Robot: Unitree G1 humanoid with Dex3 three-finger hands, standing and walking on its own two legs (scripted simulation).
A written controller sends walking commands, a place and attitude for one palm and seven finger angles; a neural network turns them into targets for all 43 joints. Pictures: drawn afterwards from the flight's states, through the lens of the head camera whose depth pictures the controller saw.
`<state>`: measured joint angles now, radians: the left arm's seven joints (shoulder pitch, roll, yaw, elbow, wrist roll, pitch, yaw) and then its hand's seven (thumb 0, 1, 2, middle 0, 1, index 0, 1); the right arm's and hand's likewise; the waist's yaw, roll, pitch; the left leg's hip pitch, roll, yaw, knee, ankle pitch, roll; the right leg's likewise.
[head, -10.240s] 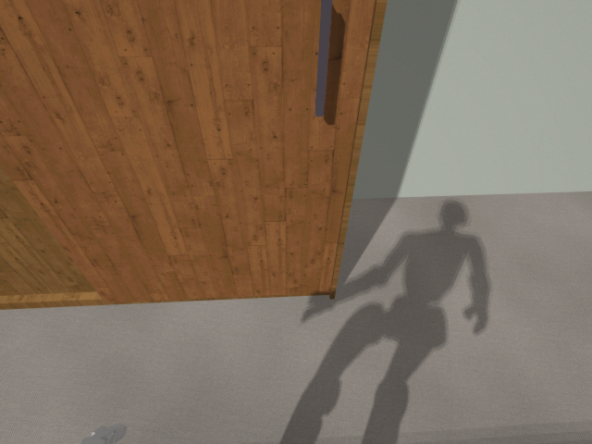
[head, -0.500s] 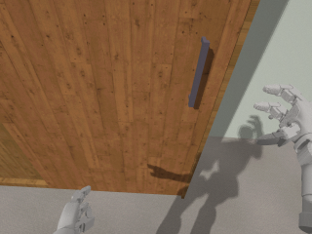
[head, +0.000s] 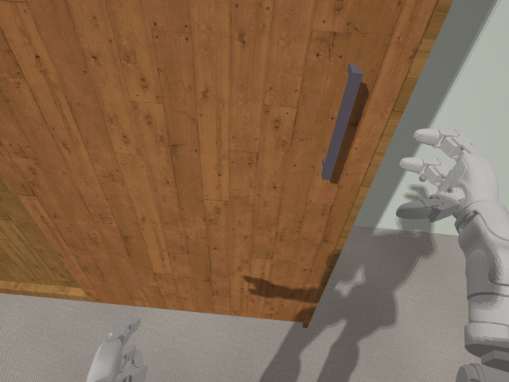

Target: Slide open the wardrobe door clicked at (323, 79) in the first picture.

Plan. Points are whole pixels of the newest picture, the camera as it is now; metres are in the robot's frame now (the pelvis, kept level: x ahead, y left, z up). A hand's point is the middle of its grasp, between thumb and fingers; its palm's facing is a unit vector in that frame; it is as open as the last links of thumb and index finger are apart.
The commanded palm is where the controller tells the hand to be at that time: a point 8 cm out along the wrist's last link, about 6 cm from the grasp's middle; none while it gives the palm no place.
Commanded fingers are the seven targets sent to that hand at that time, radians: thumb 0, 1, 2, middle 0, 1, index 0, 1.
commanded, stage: move the hooked fingers beside the handle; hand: right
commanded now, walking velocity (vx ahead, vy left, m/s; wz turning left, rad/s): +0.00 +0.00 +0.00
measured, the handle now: (338, 126) +0.51 -0.12 +0.18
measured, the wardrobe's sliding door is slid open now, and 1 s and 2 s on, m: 0.00 0.00 0.00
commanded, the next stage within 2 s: feel for the door with the fingertips in 1.40 s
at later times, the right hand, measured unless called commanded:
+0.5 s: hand (386, 153) +0.43 -0.18 +0.19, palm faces +0.04 +1.00 +0.01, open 14.0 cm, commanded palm +0.41 -0.23 +0.19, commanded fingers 0.00 0.50 -0.30 0.30 1.20 0.30 1.20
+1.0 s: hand (380, 152) +0.44 -0.18 +0.18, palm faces +0.05 +1.00 +0.01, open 14.0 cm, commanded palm +0.41 -0.22 +0.19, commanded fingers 0.00 0.50 -0.30 0.30 1.20 0.30 1.20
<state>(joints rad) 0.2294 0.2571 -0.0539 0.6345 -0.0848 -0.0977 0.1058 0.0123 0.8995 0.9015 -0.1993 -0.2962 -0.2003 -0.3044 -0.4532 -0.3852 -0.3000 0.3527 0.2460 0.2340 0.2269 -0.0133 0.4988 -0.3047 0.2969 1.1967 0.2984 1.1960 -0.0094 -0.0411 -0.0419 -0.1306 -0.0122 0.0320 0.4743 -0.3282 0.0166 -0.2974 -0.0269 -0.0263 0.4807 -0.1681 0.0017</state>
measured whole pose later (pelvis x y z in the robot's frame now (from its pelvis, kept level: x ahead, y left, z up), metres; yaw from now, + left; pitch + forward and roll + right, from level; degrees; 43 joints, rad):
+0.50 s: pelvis +0.01 +0.00 +0.00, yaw +0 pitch +2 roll +0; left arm 0.28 0.26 -0.03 0.67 -0.07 -0.07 0.10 0.01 0.90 0.90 -0.20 -0.30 -0.20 -0.30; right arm -0.68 -0.35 -0.25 0.62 0.20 0.15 0.15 -0.01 0.50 -0.30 0.30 1.20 0.30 1.20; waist 0.03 -0.03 -0.04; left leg -0.19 -0.01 0.03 0.50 -0.34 0.01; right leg -0.35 -0.03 -0.03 0.51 -0.19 0.00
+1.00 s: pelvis +0.01 +0.00 +0.00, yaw +1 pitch +2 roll +0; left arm 0.32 0.26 -0.01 0.67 -0.07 -0.04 0.09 0.01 0.90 0.90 -0.20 -0.30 -0.20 -0.30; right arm -0.66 -0.33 -0.27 0.61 0.19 0.11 0.13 -0.01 0.50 -0.30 0.30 1.20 0.30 1.20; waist 0.03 -0.03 -0.05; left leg -0.19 -0.02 0.01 0.50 -0.35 0.01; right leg -0.36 -0.04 -0.04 0.52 -0.20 0.00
